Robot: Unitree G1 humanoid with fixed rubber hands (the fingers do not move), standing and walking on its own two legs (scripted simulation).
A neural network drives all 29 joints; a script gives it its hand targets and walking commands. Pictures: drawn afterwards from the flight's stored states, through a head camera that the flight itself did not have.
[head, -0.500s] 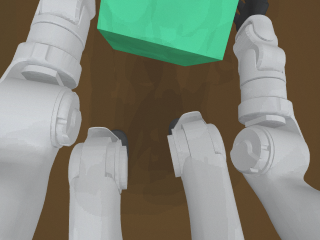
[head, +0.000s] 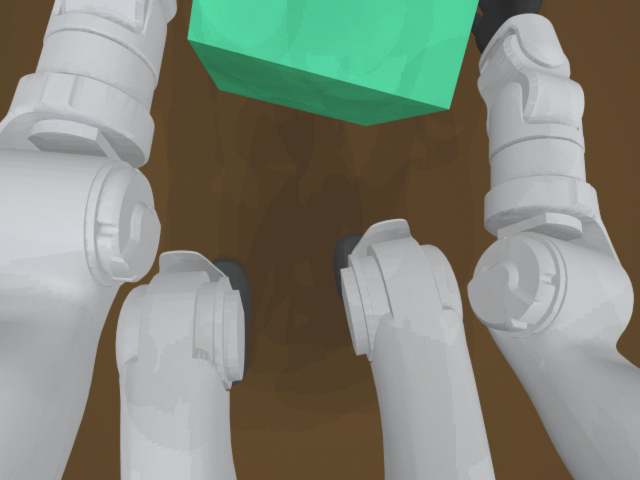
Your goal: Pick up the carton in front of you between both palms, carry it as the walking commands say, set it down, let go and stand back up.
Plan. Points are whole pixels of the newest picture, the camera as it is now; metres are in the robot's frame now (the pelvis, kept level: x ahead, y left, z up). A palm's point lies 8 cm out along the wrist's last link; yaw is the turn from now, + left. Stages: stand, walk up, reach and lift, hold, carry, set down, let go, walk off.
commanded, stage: set down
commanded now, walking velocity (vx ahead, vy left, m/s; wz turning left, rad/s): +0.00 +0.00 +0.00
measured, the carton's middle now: out of the picture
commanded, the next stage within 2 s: let go in 1.40 s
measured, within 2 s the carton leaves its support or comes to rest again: neither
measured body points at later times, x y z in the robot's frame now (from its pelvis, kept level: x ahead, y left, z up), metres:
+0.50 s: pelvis +0.00 -0.01 +0.00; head +0.37 -0.01 +0.23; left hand +0.62 +0.10 -0.16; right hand +0.53 -0.27 -0.16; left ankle +0.09 +0.10 -0.34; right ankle +0.12 -0.12 -0.34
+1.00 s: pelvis +0.01 +0.00 +0.12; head +0.35 -0.01 +0.40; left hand +0.63 +0.12 +0.01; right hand +0.53 -0.26 +0.01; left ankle +0.09 +0.10 -0.34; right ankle +0.11 -0.12 -0.34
